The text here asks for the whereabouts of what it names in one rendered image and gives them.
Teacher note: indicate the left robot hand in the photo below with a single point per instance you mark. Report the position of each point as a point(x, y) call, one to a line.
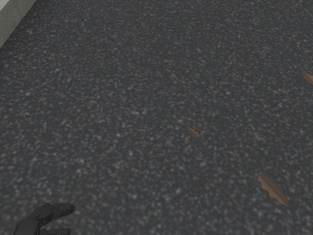
point(43, 215)

